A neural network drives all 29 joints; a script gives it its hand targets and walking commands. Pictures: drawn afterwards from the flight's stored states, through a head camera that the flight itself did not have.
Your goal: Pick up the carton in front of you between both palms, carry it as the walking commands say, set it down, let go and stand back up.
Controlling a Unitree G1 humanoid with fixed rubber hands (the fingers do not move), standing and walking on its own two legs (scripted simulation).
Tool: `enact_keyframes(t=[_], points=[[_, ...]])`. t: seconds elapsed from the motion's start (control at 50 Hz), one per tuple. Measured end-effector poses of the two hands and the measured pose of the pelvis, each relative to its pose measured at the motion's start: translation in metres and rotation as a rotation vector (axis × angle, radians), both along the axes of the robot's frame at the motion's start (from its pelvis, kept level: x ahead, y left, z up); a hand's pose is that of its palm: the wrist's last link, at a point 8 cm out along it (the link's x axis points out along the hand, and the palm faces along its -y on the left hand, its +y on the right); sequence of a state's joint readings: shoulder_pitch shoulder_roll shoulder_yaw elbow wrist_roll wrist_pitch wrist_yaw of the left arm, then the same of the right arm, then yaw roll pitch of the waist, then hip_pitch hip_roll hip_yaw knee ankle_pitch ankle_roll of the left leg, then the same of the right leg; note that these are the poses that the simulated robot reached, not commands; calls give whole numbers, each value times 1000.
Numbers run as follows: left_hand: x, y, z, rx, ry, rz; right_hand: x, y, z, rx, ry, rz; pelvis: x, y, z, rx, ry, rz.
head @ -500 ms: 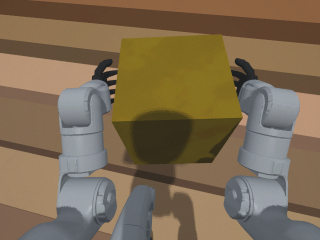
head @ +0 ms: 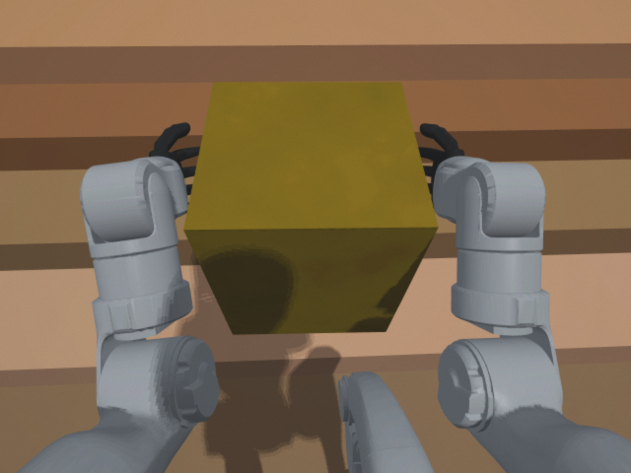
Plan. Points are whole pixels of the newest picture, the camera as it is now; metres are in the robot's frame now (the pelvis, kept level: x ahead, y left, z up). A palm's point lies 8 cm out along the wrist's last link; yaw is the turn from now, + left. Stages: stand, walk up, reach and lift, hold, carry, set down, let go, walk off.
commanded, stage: carry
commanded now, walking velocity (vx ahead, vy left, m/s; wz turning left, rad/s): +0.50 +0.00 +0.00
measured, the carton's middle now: (309, 220) +0.39 -0.03 +0.11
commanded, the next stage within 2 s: none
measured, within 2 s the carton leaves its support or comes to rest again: neither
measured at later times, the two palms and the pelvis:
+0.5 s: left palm out of the picture +0.65 +0.11 +0.31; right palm out of the picture +0.68 -0.19 +0.30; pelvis +0.28 -0.07 +0.13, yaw +1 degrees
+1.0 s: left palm out of the picture +0.96 +0.15 +0.40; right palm out of the picture +0.94 -0.15 +0.40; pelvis +0.57 +0.02 +0.24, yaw +0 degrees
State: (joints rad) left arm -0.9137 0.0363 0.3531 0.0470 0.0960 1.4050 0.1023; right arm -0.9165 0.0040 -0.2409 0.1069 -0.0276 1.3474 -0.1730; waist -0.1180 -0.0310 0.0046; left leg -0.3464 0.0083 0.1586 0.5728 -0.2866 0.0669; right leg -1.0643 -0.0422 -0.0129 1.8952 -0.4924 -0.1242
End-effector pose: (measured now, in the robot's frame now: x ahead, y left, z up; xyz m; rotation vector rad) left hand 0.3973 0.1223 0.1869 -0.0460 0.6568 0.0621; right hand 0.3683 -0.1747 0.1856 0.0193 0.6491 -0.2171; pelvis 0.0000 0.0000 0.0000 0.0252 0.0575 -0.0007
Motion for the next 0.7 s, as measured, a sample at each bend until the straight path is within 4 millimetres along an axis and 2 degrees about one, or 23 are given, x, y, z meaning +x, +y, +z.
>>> enact_keyframes(t=[0.06, 0.12, 0.22, 0.26, 0.32, 0.4, 0.48, 0.56, 0.64, 0.7], points=[[34, -3, 17, -7, -6, 6, 37, -3, 21, -18, -4, 12, 40, -12, 10, -20, -5, 11], [70, -7, 25, 4, 21, 14, 80, -8, 34, -28, 24, 31, 84, -27, 20, -49, 4, 8], [125, -10, 26, 48, 84, 72, 164, -12, 35, -8, 86, 107, 157, -59, 34, -81, 21, 4], [137, -10, 25, 79, 112, 100, 193, -11, 33, 20, 112, 140, 174, -67, 47, -79, 13, 2], [152, -10, 31, 103, 154, 123, 222, -10, 36, 62, 152, 155, 197, -69, 75, -73, 4, 2], [187, -11, 63, 90, 124, 145, 256, -11, 64, 70, 122, 160, 230, -73, 107, -52, -1, 19], [237, -14, 109, 74, 19, 152, 299, -15, 107, 73, 18, 150, 270, -70, 125, -37, 6, 25], [287, -12, 144, 90, -32, 133, 343, -13, 139, 79, -34, 135, 322, -56, 134, -34, 10, 14], [344, -3, 161, 106, -2, 105, 394, -5, 154, 60, -4, 129, 381, -36, 145, -2, 11, 7], [396, 3, 164, 98, 37, 73, 434, 1, 157, 33, 36, 105, 427, -19, 151, 21, 25, 4]])
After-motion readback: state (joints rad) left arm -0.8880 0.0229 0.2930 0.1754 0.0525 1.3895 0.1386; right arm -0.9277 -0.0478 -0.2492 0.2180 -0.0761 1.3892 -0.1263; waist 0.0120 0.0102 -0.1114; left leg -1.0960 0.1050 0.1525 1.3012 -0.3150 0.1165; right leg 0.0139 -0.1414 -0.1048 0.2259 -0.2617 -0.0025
